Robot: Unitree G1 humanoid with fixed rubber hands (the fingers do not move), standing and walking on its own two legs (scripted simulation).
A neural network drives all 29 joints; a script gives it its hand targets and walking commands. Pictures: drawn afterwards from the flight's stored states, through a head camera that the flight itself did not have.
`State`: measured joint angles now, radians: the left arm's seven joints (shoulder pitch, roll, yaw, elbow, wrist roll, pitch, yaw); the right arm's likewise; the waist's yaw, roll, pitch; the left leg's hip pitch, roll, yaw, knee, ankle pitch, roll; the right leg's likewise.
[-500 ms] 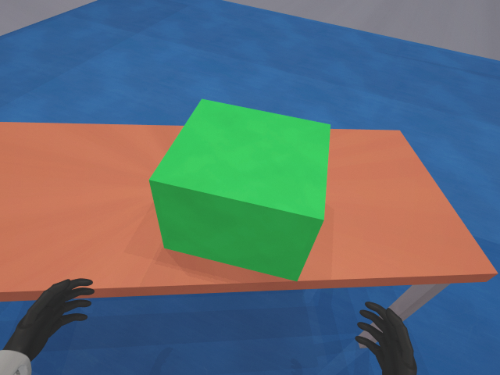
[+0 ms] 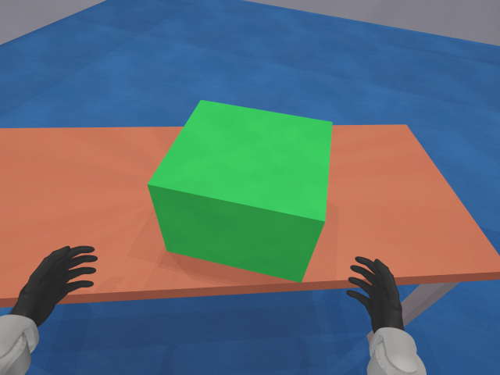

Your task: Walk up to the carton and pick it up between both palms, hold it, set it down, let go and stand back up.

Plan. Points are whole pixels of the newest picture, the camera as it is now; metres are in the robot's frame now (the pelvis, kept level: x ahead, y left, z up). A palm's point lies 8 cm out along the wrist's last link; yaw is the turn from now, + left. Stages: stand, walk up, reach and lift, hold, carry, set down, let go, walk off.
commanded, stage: reach and lift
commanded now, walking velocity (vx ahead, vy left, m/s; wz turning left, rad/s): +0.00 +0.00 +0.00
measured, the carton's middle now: (248, 187) +0.49 +0.01 +0.00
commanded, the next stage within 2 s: none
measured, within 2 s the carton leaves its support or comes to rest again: neither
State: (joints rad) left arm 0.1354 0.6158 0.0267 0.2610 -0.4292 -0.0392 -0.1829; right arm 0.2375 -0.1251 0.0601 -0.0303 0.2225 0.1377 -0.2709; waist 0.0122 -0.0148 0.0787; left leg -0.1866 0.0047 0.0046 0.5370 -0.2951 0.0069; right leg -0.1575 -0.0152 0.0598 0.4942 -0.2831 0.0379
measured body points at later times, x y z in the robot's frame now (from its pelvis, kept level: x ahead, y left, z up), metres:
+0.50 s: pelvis +0.01 +0.00 +0.00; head +0.03 +0.01 +0.45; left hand +0.33 +0.28 +0.08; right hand +0.31 -0.19 +0.07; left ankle +0.00 +0.11 -0.74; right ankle -0.01 -0.15 -0.74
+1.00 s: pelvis +0.01 +0.00 +0.00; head +0.03 +0.01 +0.45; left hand +0.40 +0.28 +0.11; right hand +0.37 -0.20 +0.09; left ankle +0.00 +0.11 -0.74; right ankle -0.01 -0.15 -0.74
